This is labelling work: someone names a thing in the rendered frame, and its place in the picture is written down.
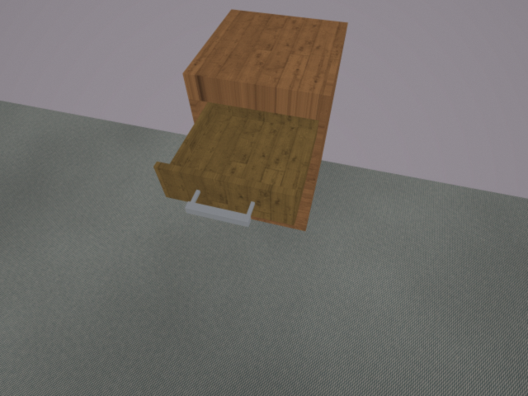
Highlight handle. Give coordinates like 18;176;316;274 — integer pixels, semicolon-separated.
185;190;255;227

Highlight drawer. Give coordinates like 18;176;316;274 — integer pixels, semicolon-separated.
153;102;319;225

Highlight cabinet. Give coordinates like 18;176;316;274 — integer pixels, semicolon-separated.
183;9;348;231

